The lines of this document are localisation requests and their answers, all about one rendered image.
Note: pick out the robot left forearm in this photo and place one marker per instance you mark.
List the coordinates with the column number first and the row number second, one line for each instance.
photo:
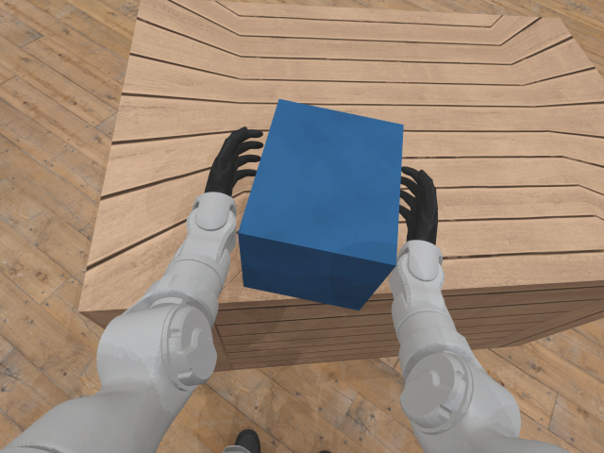
column 197, row 273

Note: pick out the right robot upper arm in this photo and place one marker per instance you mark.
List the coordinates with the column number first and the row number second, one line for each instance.
column 453, row 407

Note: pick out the robot left foot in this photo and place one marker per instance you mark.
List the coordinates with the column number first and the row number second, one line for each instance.
column 249, row 439

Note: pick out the robot right hand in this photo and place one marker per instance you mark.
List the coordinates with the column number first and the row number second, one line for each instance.
column 422, row 219

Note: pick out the pedestal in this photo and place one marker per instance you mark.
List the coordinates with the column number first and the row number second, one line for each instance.
column 504, row 113

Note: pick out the robot left hand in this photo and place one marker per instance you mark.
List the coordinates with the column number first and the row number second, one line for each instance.
column 223, row 173

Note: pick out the carton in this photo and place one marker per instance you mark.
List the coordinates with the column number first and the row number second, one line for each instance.
column 321, row 220

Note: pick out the left robot upper arm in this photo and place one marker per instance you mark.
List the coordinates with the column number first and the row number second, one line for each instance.
column 149, row 363

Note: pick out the robot right forearm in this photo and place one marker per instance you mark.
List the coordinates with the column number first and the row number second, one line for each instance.
column 422, row 322

